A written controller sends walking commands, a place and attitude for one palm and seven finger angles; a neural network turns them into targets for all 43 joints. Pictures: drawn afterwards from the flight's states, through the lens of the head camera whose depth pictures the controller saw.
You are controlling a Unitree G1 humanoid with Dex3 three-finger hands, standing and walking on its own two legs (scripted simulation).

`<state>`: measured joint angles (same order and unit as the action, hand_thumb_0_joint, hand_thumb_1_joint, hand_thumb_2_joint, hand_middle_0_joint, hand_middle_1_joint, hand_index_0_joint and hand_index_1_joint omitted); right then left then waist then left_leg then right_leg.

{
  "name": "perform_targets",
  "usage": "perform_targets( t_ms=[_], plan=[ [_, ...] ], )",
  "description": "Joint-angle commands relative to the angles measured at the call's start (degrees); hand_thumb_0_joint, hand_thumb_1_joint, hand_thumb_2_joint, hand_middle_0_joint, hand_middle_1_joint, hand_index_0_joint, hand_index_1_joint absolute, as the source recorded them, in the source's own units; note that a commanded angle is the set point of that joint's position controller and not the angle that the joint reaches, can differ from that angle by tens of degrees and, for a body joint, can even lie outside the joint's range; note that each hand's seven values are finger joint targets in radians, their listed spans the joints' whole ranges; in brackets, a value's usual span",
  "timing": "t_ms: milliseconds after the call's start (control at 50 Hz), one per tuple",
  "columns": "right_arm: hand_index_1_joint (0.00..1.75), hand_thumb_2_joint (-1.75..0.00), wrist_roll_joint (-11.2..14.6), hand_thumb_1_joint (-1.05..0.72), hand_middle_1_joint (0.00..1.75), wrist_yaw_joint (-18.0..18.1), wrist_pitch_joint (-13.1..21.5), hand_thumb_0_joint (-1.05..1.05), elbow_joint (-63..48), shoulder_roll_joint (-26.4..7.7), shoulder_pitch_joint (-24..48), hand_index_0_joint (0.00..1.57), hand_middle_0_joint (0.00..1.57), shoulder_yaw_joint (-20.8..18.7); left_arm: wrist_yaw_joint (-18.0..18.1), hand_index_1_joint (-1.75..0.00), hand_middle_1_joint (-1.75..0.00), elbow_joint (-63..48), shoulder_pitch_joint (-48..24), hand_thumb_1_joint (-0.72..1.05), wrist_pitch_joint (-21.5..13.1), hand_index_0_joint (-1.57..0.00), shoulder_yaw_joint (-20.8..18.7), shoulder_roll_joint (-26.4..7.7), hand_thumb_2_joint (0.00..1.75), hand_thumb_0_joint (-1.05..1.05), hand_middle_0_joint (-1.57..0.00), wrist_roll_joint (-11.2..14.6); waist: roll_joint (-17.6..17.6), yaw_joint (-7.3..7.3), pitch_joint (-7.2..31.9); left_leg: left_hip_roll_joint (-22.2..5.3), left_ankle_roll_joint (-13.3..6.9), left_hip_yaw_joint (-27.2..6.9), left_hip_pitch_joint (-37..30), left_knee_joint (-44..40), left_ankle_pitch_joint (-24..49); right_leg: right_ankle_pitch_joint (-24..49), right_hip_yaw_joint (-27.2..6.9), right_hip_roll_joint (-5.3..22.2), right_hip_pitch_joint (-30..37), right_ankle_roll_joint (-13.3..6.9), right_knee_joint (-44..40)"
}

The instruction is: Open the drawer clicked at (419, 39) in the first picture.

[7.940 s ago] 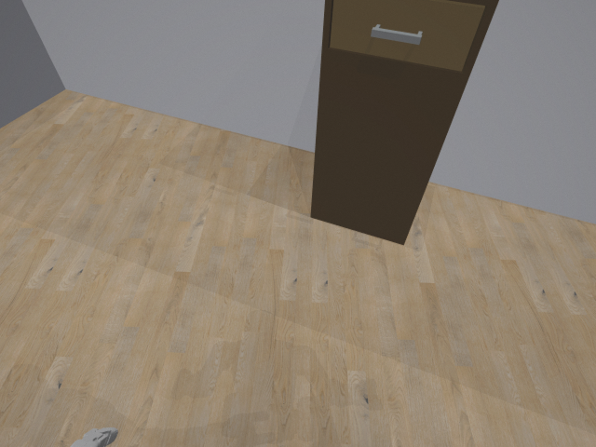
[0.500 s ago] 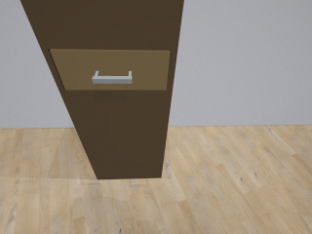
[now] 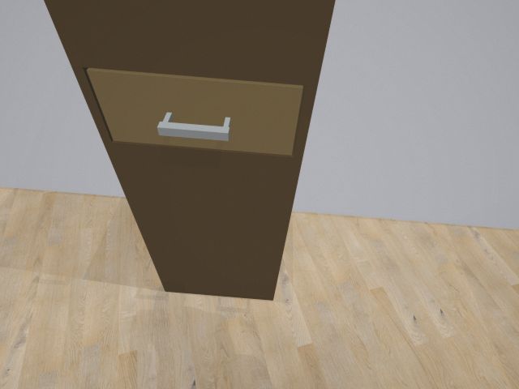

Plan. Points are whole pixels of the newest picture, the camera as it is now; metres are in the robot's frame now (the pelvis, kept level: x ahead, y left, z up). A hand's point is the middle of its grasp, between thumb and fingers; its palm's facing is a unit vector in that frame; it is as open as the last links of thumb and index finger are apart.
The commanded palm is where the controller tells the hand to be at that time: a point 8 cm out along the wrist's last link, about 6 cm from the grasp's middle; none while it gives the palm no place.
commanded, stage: shuffle to correct the standing spot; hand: left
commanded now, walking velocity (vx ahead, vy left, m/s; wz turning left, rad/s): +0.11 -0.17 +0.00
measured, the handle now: (196, 125) +0.55 +0.16 +0.10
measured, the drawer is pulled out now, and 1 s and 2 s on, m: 0.00 0.00 0.00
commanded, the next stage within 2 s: come to a stop and stand still in 0.04 s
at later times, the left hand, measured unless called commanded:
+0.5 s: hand out of the picture +0.11 +0.12 -0.16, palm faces +0.03 -0.97 -0.24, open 7.3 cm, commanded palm none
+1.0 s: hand out of the picture +0.03 +0.11 -0.16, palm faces -0.02 -0.98 -0.21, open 7.3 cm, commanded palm none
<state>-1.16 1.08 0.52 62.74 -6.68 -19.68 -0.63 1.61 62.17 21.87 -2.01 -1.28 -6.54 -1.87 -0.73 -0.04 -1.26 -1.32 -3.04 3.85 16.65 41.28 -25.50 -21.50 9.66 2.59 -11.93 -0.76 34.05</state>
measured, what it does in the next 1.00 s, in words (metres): steps on the spot: right foot, then left foot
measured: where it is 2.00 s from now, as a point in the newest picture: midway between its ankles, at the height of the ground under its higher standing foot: outside the picture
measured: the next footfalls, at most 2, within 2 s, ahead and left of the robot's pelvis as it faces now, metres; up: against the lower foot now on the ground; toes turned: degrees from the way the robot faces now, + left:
right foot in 0.32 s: +0.15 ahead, -0.19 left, +0.00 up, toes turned -8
left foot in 0.62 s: +0.07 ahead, +0.04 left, +0.00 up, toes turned +2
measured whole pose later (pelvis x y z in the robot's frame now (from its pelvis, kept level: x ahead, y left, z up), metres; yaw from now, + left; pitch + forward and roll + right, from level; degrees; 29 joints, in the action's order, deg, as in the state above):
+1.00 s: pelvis +0.03 -0.06 +0.01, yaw -1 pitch +1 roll +0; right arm -1.2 0.3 -0.6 60.2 -9.0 -17.5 -0.3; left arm 2.2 61.4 17.1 -0.8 0.4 -7.6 -1.3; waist 2.2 0.6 -2.7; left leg -1.6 -0.8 4.2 16.9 34.3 -18.4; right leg -17.1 2.7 -1.2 -14.1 -1.6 30.6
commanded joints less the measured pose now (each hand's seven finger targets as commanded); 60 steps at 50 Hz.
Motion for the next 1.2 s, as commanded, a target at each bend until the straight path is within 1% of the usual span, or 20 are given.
perform_targets(
  t_ms=[0,20,40,100,200,280,320,360,560,600,620,680,840,880,900,920,940,1000,1080,1180],
  plan=[
    [0.3,-0.9,-0.8,-0.9,0.3,0.5,2.3,0.0,0.9,-6.7,-11.4,0.2,0.2,-1.6,-0.4,-0.3,-0.3,-1.3,3.1,0.9,0.7,-0.2,-0.5,-3.0,0.9,0.0,-0.2,0.8,10.3,4.44,-2.1,-12.0,-3.9,-14.3,-13.9,-19.7,16.8,5.2,-2.4,1.9,-16.0,-1.7,7.5],
    [0.3,-0.9,-1.2,-0.9,0.3,1.3,2.1,0.0,1.7,-10.7,-15.7,0.2,0.2,-2.7,-0.6,-0.3,-0.3,-3.5,-0.2,0.9,0.5,-0.2,-0.2,-2.8,0.9,0.0,-0.2,0.4,14.1,6.01,-2.3,-22.6,-9.7,-27.8,-17.6,-25.5,25.9,-10.3,-1.8,-1.1,-24.1,-0.5,18.7],
    [0.3,-0.9,-1.2,-0.9,0.3,1.8,1.9,0.0,2.2,-11.8,-16.4,0.2,0.2,-2.6,-0.5,-0.3,-0.3,-4.8,-3.6,0.9,1.0,-0.2,-0.8,-4.5,0.9,0.0,-0.2,-0.2,13.4,6.26,-4.8,-25.5,-12.3,-28.8,-16.9,-24.9,32.9,-12.7,-5.7,0.3,-27.9,-0.9,27.7],
    [0.3,-0.9,-1.1,-0.9,0.3,2.3,2.7,0.0,0.0,-9.0,-9.7,0.2,0.2,-1.6,-1.6,-0.3,-0.3,-4.7,-5.0,0.9,1.3,-0.2,-1.3,-3.1,0.9,0.0,-0.2,0.1,6.0,2.82,-6.6,-21.5,-10.2,-17.2,-11.9,-22.8,45.1,-3.8,-8.7,2.9,-27.5,0.1,32.4],
    [0.3,-0.9,-0.9,-0.9,0.3,2.1,2.4,0.0,-2.4,-9.2,-2.0,0.2,0.2,-1.4,-1.9,-0.3,-0.3,-4.5,-4.4,0.9,2.0,-0.2,-0.6,-0.9,0.9,0.0,-0.2,1.1,11.7,0.13,-3.0,-12.9,-4.8,-2.2,-6.2,-20.5,47.5,5.1,-4.3,0.9,-11.3,1.1,9.5],
    [0.3,-0.9,0.3,-0.9,0.3,1.0,1.2,0.0,-2.7,-7.6,-2.4,0.2,0.2,-1.9,-0.6,-0.3,-0.3,-2.0,3.0,0.9,0.2,-0.2,-1.8,-8.3,0.9,0.0,-0.2,0.9,-0.6,-2.52,3.0,-5.9,1.8,-0.2,0.7,-8.6,21.5,36.3,-8.4,5.5,10.2,1.2,-6.3],
    [0.3,-0.9,1.2,-0.9,0.3,1.0,0.0,0.0,-3.2,-4.8,-6.7,0.2,0.2,-2.6,-0.2,-0.3,-0.3,-3.6,3.1,0.9,0.6,-0.2,-2.8,-14.7,0.9,0.0,-0.2,0.9,-10.1,-1.3,6.7,0.9,3.6,0.8,3.3,5.2,-8.3,59.6,-19.1,20.3,9.7,-7.4,-7.4],
    [0.3,-0.9,1.1,-0.9,0.3,1.3,-1.5,0.0,-4.2,-3.8,-2.3,0.2,0.2,-2.3,0.5,-0.3,-0.3,-4.5,-0.5,0.9,0.6,-0.2,-2.6,-13.3,0.9,0.0,-0.2,0.6,-18.5,-2.05,4.5,0.1,3.5,-2.6,6.5,16.7,-12.6,56.8,-22.9,21.6,4.5,-11.4,-9.8],
    [0.3,-0.9,0.4,-0.9,0.3,-0.6,-1.6,0.0,-4.1,-4.0,-6.5,0.2,0.2,-2.2,0.9,-0.3,-0.3,-10.6,-11.7,0.9,3.9,-0.2,-3.9,-12.5,0.9,0.0,-0.2,0.4,-5.7,2.93,2.2,1.7,3.1,1.5,-12.0,-13.9,9.1,-1.6,-13.6,11.2,-16.2,-4.2,-9.9],
    [0.3,-0.9,-1.0,-0.9,0.3,-0.2,-1.0,0.0,-6.7,-10.8,-3.8,0.2,0.2,-3.0,0.3,-0.3,-0.3,-12.3,-11.2,0.9,4.7,-0.2,-2.4,-5.2,0.9,0.0,-0.2,1.3,20.6,2.52,-4.6,-16.0,-3.2,-24.2,0.7,-33.5,-8.6,-9.4,-5.0,-1.1,-20.7,1.6,10.6],
    [0.3,-0.9,-1.4,-0.9,0.3,-0.1,-1.2,0.0,-8.9,-12.6,1.2,0.2,0.2,-3.1,-0.2,-0.3,-0.3,-12.6,-11.7,0.9,4.5,-0.2,-2.7,-6.5,0.9,0.0,-0.2,1.1,14.3,1.23,-5.7,-18.8,-7.7,-27.2,10.4,-36.0,-14.6,-5.4,-9.6,0.4,-16.3,0.4,17.7],
    [0.3,-0.9,-0.9,-0.9,0.3,0.4,0.6,0.0,-8.9,-9.0,4.9,0.2,0.2,-1.9,-1.3,-0.3,-0.3,-8.2,-6.7,0.9,3.4,-0.2,-2.5,-6.3,0.9,0.0,-0.2,-0.2,6.1,-1.38,-3.7,-13.1,-6.0,-18.5,3.0,-33.0,-4.9,1.9,-10.2,-0.4,-18.2,0.4,27.2],
    [0.3,-0.9,-0.9,-0.9,0.3,1.2,1.2,0.0,-4.3,-8.5,-2.9,0.2,0.2,-1.6,-1.2,-0.3,-0.3,-6.3,-8.6,0.9,2.1,-0.2,-0.3,-3.2,0.9,0.0,-0.2,0.8,7.7,2.3,-1.3,-13.3,-7.3,-12.6,-10.1,-26.5,24.7,-4.8,-7.2,-0.5,-10.4,0.9,3.6],
    [0.3,-0.9,-0.4,-0.9,0.3,1.2,0.9,0.0,-3.4,-8.8,-2.3,0.2,0.2,-1.4,-1.0,-0.3,-0.3,-4.0,-4.2,0.9,1.6,-0.2,-0.2,-3.1,0.9,0.0,-0.2,1.2,6.4,0.02,1.0,-11.5,-5.4,-10.2,-7.2,-22.2,26.0,3.2,-6.8,-1.0,-0.9,0.9,-7.7],
    [0.3,-0.9,1.2,-0.9,0.3,0.6,1.5,0.0,-6.7,-11.7,7.7,0.2,0.2,-1.6,2.0,-0.3,-0.3,1.0,4.7,0.9,0.3,-0.2,0.1,-7.6,0.9,0.0,-0.2,0.4,1.5,-4.94,-2.6,-9.1,-0.4,-4.7,-2.3,-8.6,23.8,15.3,-14.4,3.8,-2.1,0.3,-15.4],
    [0.3,-0.9,0.6,-0.9,0.3,-0.6,0.6,0.0,-8.7,-6.0,5.1,0.2,0.2,-0.5,1.6,-0.3,-0.3,-1.7,1.3,0.9,-0.4,-0.2,0.7,-9.8,0.9,0.0,-0.2,0.7,-8.0,-0.58,-4.9,-2.6,2.2,-2.0,3.3,-5.6,3.2,0.1,-21.8,8.7,-6.2,-2.2,-21.9],
    [0.3,-0.9,-0.4,-0.9,0.3,-1.5,-0.2,0.0,-8.3,-5.4,3.7,0.2,0.2,-0.3,0.9,-0.3,-0.3,-3.3,-1.4,0.9,-0.8,-0.2,1.0,-11.7,0.9,0.0,-0.2,0.7,-5.3,0.03,-3.0,-1.0,3.3,-0.4,1.0,-2.6,1.8,-9.4,-23.9,11.3,-8.2,-5.3,-23.3],
    [0.3,-0.9,0.0,-0.9,0.3,-1.2,0.6,0.0,-6.1,-5.2,-0.1,0.2,0.2,-0.1,1.4,-0.3,-0.3,-3.8,-3.8,0.9,-2.1,-0.2,0.1,-9.3,0.9,0.0,-0.2,1.1,-7.3,2.23,4.4,-1.3,2.3,-2.0,0.6,-3.0,4.5,18.1,-20.3,9.1,1.0,-8.1,-15.1],
    [0.3,-0.9,0.0,-0.9,0.3,-0.1,1.9,0.0,-2.9,-5.9,-2.2,0.2,0.2,0.4,1.3,-0.3,-0.3,-2.4,-2.7,0.9,-0.9,-0.2,0.7,-7.2,0.9,0.0,-0.2,1.3,7.1,1.01,0.8,-5.2,0.5,-7.0,-4.5,-15.5,22.6,14.8,-13.4,2.0,-1.2,-3.3,-6.6],
    [0.3,-0.9,0.3,-0.9,0.3,0.7,1.8,0.0,-1.7,-6.3,-0.8,0.2,0.2,0.8,1.1,-0.3,-0.3,-0.6,-1.0,0.9,-0.4,-0.2,1.2,-6.7,0.9,0.0,-0.2,1.3,-1.1,0.27,-2.0,-5.0,0.4,-6.2,-3.7,-16.8,21.6,16.8,-13.3,2.4,0.0,-2.4,-8.8]
  ],
)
